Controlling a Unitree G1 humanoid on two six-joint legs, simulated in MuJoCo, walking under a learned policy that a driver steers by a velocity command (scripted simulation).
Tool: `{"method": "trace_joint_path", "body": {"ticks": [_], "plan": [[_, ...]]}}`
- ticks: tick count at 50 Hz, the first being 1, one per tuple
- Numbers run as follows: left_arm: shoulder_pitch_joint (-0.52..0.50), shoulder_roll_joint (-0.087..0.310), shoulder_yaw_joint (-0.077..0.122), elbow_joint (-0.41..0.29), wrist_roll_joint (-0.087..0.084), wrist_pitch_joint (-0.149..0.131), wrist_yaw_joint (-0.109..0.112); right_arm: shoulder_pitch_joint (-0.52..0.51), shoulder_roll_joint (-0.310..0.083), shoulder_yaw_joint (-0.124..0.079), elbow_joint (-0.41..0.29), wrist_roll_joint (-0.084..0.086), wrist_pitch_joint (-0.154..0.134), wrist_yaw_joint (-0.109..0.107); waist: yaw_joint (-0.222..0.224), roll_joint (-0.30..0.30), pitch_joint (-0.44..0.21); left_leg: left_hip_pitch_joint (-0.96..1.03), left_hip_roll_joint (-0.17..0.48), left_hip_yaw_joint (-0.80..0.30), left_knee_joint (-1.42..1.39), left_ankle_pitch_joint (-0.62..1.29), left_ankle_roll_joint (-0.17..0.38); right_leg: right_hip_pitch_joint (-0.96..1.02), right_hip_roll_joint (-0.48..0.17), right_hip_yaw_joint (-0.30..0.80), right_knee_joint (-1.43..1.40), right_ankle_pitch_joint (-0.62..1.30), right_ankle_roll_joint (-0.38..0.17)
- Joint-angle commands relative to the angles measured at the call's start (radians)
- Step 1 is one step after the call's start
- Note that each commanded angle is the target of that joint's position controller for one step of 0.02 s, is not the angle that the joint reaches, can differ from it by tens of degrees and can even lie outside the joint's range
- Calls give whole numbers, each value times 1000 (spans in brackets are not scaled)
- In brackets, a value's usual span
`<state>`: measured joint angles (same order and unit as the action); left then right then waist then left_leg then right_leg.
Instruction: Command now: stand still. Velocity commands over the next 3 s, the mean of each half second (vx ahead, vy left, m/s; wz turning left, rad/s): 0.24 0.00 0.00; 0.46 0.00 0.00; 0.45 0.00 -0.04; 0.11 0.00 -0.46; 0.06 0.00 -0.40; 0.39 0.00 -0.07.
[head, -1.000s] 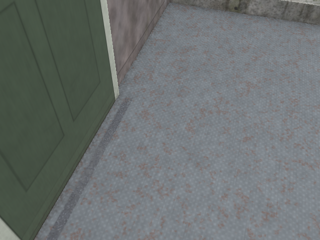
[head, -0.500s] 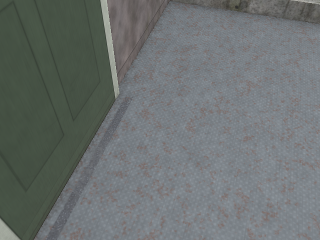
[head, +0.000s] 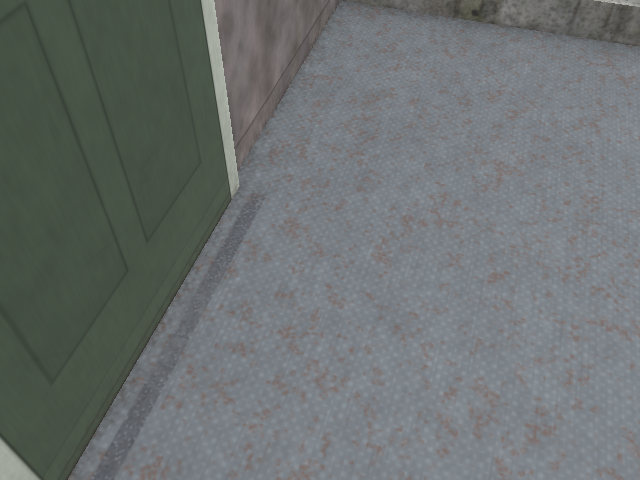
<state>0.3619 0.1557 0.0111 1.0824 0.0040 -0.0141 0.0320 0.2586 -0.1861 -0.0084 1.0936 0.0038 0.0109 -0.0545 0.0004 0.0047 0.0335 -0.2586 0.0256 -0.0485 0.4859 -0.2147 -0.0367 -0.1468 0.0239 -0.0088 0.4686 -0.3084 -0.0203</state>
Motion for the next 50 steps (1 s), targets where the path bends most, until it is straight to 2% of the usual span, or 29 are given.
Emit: {"method": "trace_joint_path", "body": {"ticks": [1, 3, 4, 6, 8, 9, 11, 13, 15, 16, 17, 18, 19, 20, 21, 23, 25, 29, 35, 38, 39, 40, 41, 42, 43, 44, 45, 47, 50], "plan": [[97, 81, 12, -6, 0, -3, 2, 57, -92, -14, -18, 0, -5, -3, 0, -6, 39, 58, -1, 9, -53, 127, 28, -107, -35, 35, -111, 131, -5], [100, 80, 12, -6, 0, -3, 2, 60, -91, -14, -19, 0, -5, -3, 0, -6, 39, 58, -1, 9, -52, 127, 28, -107, -35, 35, -111, 132, -5], [118, 72, 11, 4, -1, -2, 3, 78, -80, -11, -10, 0, -4, -3, 1, -11, 14, 69, -16, 26, -46, 40, 29, -97, -27, 29, -120, 31, -10], [115, 121, 27, -7, -16, 3, 11, 74, -88, -17, -15, 9, -4, -6, 9, -62, 51, -1, -74, 91, 45, -255, 42, -136, -45, 77, -151, -330, -59], [149, 175, 46, -20, -28, -8, 12, 9, -76, -16, -53, 11, -28, 2, 42, -150, 135, -165, -80, 114, 198, -289, 56, -143, -189, 278, -262, -569, -143], [147, 209, 60, -27, -32, -18, 10, -22, -59, -10, -75, 14, -48, 11, 51, -192, 175, -216, -39, 95, 292, -218, 69, -152, -291, 408, -316, -574, -198], [112, 192, 60, -45, -24, -40, 6, -37, -69, -12, -100, 28, -83, 30, 34, -179, 210, -312, 29, 37, 371, -247, 105, -115, -360, 475, -335, -439, -234], [60, 163, 52, -66, -36, -41, -7, 42, -64, -14, -88, 46, -111, 51, -19, -134, 179, -187, 30, 68, 170, -254, 139, -104, -288, 338, -263, -304, -177], [28, 169, 50, -89, -39, -33, -14, 208, -75, -36, -9, 28, -115, 60, -76, -65, 97, 168, -62, 141, 16, -67, 111, -244, -162, 182, -106, -176, -125], [-21, 151, 40, -115, -28, -41, -18, 347, -118, -55, 18, 19, -115, 58, -135, 55, 52, 313, 52, -55, -82, -146, 142, -355, -81, 80, 151, -33, -82], [-22, 78, 21, -154, -22, -62, -19, 474, -246, -82, 18, 21, -118, 61, -156, 314, -18, 458, 286, -491, -270, -260, 265, -551, 35, -37, 498, -127, -29], [-19, 80, 22, -167, -40, -82, -23, 444, -215, -66, 12, -4, -132, 65, -117, 270, -10, 390, 390, -746, -370, -412, 347, -642, 14, 77, 731, -233, -38], [-42, 114, 26, -177, -60, -99, -29, 328, -164, -50, -23, -5, -144, 59, -75, 157, 87, 321, 383, -648, -363, -421, 326, -712, -53, 120, 828, -159, -65], [-47, 122, 27, -173, -57, -106, -35, 239, -132, -38, -56, -1, -144, 60, -46, 96, 109, 287, 325, -495, -351, -324, 284, -720, -96, 109, 842, -54, -78], [-70, 138, 32, -180, -39, -113, -38, 198, -128, -33, -79, -5, -140, 62, -32, 37, 97, 275, 285, -391, -360, -206, 259, -712, -122, 94, 802, 36, -76], [-70, 151, 46, -172, -24, -104, -48, 223, -85, -17, -78, -10, -123, 62, -18, 53, 70, 259, 204, -201, -360, 24, 209, -639, -148, 66, 703, 132, -56], [-104, 109, 38, -183, -26, -88, -57, 292, -84, -12, -66, -9, -112, 52, -26, 64, 69, 258, 178, -118, -362, 155, 212, -650, -148, 26, 641, 167, -28], [-319, 78, 17, -279, -20, -88, -61, 301, -143, -20, -94, -11, -102, 27, -61, 57, 107, 195, 175, -59, -401, 201, 222, -628, -122, -7, 348, 293, 13], [-461, 123, 20, -357, -30, -99, -88, 329, -168, -29, -94, 7, -104, 26, -59, 88, 148, 271, 222, -14, -370, 243, 198, -540, -80, -20, 149, 328, -21], [-348, 198, 51, -352, -28, -110, -96, 286, -205, -39, -108, -6, -94, 32, 40, 150, 27, 320, 228, 22, -152, 716, 160, -297, -3, -65, 132, 237, -83], [-174, 243, 77, -302, -33, -110, -90, 264, -203, -37, -116, -13, -86, 33, 133, 154, -74, 275, 198, 55, 50, 845, 139, -87, 35, -86, 130, 232, -113], [20, 303, 101, -247, -32, -106, -77, 244, -186, -25, -138, -16, -87, 35, 220, 112, -182, 64, 157, 73, 332, 712, 102, 215, -53, 32, 135, 212, -166], [131, 416, 119, -221, -5, -102, -68, 377, -34, 16, -159, -25, -108, 48, 144, -207, -371, -276, -32, 65, 767, -46, 50, 565, -346, 528, 65, 72, -319], [119, 337, 95, -219, 16, -103, -72, 431, -47, 12, -131, 22, -141, 58, 130, -278, -490, -403, -96, -120, 976, -332, 62, 601, -438, 909, -183, 5, -381], [9, 269, 79, -225, 2, -102, -71, 287, -144, -16, -175, 53, -154, 61, 103, -207, -281, -498, -27, -97, 1031, -274, 75, 445, -392, 736, -197, 48, -305], [-88, 226, 67, -240, -9, -102, -69, 176, -168, -20, -209, 48, -155, 56, 82, -99, -167, -479, 30, -53, 992, -178, 80, 256, -356, 526, -187, 193, -267], [-167, 195, 54, -252, -4, -106, -74, 144, -173, -28, -209, 30, -144, 46, 37, -10, -118, -403, 78, -38, 930, -112, 76, 87, -312, 392, -202, 313, -242], [-216, 166, 45, -238, 10, -116, -82, 182, -136, -35, -206, 19, -105, 42, -33, -60, -78, -271, 124, -41, 831, -73, 76, -87, -246, 258, -271, 320, -228], [-179, 199, 52, -197, 2, -125, -73, 158, -131, -41, -225, 12, -80, 35, -58, -74, -7, -260, 131, -11, 694, -47, 53, -156, -203, 147, -328, 379, -239]]}}
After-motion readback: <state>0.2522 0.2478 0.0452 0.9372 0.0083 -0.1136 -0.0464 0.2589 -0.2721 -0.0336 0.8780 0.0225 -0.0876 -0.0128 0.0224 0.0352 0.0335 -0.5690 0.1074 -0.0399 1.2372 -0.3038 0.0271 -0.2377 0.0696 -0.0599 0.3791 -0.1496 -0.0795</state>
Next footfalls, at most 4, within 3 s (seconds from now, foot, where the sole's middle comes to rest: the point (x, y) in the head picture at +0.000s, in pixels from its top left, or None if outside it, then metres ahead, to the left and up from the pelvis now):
0.80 right None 0.46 -0.12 -0.77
1.30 left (294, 388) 0.71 0.09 -0.77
1.76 right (408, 340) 0.84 -0.18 -0.77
2.30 left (327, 323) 0.89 0.02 -0.77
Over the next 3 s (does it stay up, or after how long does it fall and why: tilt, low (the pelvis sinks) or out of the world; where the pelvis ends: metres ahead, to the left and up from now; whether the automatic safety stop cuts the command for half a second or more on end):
stays up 0.92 -0.20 0.01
